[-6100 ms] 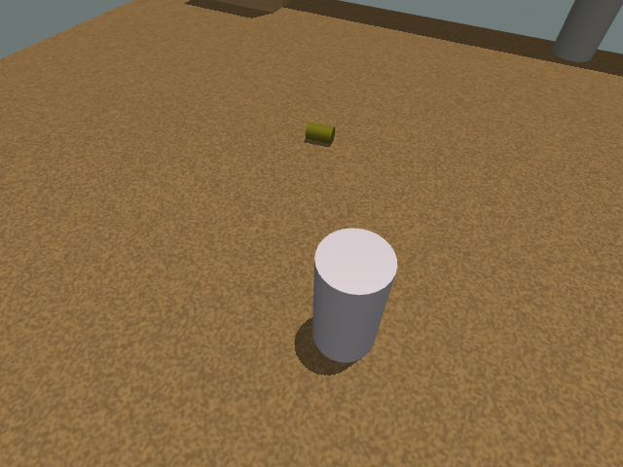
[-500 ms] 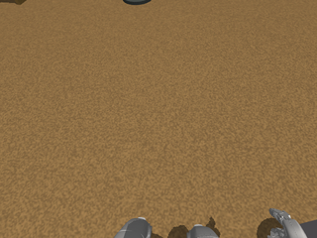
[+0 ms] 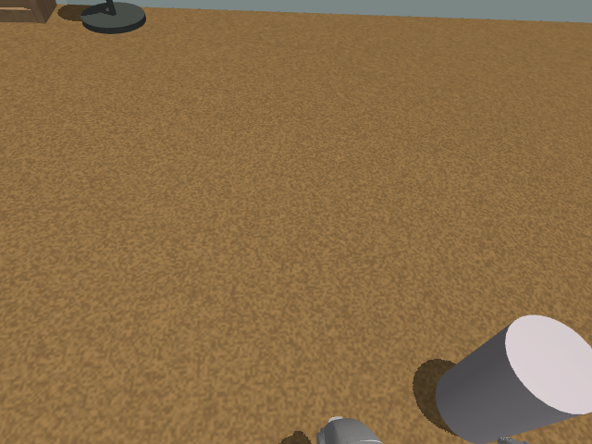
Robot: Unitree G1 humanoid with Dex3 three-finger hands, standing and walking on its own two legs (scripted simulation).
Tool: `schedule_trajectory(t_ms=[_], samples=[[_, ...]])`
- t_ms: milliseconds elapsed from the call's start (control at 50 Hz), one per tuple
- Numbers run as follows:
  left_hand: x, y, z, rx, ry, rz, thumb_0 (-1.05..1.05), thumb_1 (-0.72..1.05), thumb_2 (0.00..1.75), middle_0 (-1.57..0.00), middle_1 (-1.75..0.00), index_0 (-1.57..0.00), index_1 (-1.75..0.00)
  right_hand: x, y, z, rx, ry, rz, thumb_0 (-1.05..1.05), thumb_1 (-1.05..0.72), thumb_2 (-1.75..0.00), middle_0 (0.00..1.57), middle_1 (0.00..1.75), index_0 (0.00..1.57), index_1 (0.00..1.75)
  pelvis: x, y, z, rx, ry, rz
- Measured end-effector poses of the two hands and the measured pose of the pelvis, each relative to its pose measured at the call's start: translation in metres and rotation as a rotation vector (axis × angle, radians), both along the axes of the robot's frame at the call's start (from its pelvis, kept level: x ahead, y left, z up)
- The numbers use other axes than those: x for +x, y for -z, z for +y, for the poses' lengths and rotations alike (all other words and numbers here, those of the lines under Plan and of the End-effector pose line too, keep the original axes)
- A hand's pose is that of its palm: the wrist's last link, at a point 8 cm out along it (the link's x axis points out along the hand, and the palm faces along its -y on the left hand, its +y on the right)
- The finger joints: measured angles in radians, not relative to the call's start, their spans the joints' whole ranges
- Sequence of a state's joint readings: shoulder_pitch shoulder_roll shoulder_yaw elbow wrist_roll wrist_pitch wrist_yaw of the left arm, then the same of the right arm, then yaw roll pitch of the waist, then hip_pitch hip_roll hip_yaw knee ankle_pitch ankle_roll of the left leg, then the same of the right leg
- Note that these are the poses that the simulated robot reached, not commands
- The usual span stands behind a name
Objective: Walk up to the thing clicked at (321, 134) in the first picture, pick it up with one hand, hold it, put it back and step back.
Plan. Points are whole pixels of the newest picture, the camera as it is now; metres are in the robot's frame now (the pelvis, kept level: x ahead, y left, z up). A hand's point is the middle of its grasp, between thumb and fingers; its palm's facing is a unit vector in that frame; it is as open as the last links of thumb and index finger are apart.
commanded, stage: walk up
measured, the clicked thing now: out of the picture +0.98 -1.54 -0.72
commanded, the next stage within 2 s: stand in 1.34 s
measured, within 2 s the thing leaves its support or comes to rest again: neither
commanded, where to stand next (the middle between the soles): +0.11 +0.00 m, yaw -14 degrees
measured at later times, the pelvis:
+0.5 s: pelvis +0.03 +0.00 -0.02, yaw -11 degrees
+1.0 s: pelvis +0.03 +0.00 +0.00, yaw -16 degrees
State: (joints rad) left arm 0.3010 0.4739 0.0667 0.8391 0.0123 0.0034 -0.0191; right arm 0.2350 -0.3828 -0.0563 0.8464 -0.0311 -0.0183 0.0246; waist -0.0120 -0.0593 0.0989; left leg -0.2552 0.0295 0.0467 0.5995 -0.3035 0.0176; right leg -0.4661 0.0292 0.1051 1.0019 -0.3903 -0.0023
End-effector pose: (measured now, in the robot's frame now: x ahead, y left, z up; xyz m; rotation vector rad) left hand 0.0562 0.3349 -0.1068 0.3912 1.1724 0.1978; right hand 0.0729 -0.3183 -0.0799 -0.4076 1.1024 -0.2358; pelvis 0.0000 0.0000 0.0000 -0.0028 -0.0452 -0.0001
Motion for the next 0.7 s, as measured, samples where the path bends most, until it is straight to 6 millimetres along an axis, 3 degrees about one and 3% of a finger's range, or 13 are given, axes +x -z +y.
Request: schedule_trajectory(t_ms=[100,200,280,380,480,560,700], samples=[[0.031,-0.001,-0.018,-0.004,0.094,0.014,0.0,0.91,0.9,-0.2,-0.3,-0.2,-0.3,-0.029,0.002,-0.026,-0.016,0.063,0.035,0.0,-0.9,-0.9,0.2,0.3,0.21,0.3,0.006,0.002,-0.009,0.005,0.058,0.016],[0.058,-0.003,-0.044,0.016,0.15,-0.021,0.0,0.91,0.9,-0.2,-0.3,-0.2,-0.3,-0.048,0.024,-0.045,0.005,0.142,0.086,0.0,-0.9,-0.9,0.2,0.3,0.2,0.3,0.013,0.01,-0.022,-0.033,0.088,0.001],[0.07,-0.012,-0.056,0.013,0.169,-0.035,0.0,0.91,0.9,-0.21,-0.3,-0.2,-0.3,-0.045,0.031,-0.036,0.049,0.162,0.092,0.01,-0.91,-0.9,0.2,0.3,0.2,0.3,0.02,0.004,-0.024,0.008,0.135,-0.003],[0.086,-0.015,-0.054,0.022,0.194,-0.037,0.0,0.9,0.9,-0.21,-0.31,-0.2,-0.3,-0.032,0.038,-0.02,0.082,0.172,0.061,0.01,-0.91,-0.9,0.2,0.3,0.2,0.3,0.029,0.004,-0.016,0.005,0.168,-0.003],[0.112,0.001,-0.038,0.015,0.214,-0.049,0.0,0.9,0.9,-0.21,-0.31,-0.2,-0.3,-0.023,0.046,0.0,0.078,0.203,0.033,0.0,-0.91,-0.9,0.2,0.3,0.2,0.3,0.035,0.016,0.001,0.003,0.183,-0.007],[0.13,0.01,-0.036,-0.001,0.219,-0.055,0.0,0.91,0.9,-0.2,-0.3,-0.2,-0.3,-0.025,0.04,0.016,0.082,0.215,0.027,0.0,-0.91,-0.9,0.2,0.3,0.2,0.3,0.034,0.015,0.008,0.011,0.212,-0.01],[0.136,0.011,-0.042,-0.014,0.253,-0.035,0.0,0.91,0.9,-0.2,-0.3,-0.2,-0.3,-0.036,0.031,0.01,0.067,0.237,0.024,0.0,-0.9,-0.9,0.21,0.3,0.21,0.3,0.029,0.01,0.004,-0.004,0.254,0.005]])
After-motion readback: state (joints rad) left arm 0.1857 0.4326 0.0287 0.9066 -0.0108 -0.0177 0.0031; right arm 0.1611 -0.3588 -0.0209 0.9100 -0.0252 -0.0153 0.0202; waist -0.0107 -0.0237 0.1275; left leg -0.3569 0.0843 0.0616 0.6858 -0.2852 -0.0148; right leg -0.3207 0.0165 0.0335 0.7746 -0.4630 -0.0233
